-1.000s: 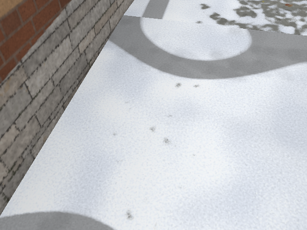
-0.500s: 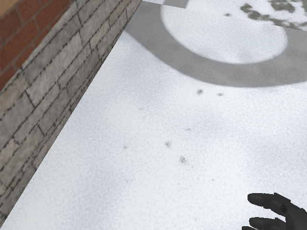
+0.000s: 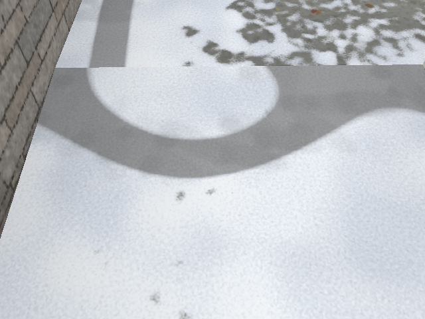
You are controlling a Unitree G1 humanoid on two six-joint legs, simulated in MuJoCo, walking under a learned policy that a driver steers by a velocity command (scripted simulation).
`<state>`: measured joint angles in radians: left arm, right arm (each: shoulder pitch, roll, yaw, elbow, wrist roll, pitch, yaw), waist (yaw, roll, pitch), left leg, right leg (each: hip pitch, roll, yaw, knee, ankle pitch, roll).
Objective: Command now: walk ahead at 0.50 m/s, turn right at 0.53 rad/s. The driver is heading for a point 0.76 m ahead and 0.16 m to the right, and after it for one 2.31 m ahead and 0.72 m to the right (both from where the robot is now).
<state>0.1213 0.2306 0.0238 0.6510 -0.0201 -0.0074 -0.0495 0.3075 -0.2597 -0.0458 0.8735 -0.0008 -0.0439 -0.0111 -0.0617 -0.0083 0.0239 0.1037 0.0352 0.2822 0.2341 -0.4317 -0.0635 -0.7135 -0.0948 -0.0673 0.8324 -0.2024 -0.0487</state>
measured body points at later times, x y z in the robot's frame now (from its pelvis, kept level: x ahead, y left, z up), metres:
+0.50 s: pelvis +0.30 -0.04 +0.04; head +0.33 -0.07 +0.48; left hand +0.42 +0.23 -0.06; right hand +0.48 -0.32 -0.04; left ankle +0.50 +0.05 -0.67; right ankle +0.17 -0.11 -0.70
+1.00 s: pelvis +0.52 -0.15 +0.05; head +0.53 -0.18 +0.50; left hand +0.82 -0.05 -0.01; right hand +0.40 -0.41 -0.09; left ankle +0.50 +0.04 -0.66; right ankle +0.54 -0.28 -0.67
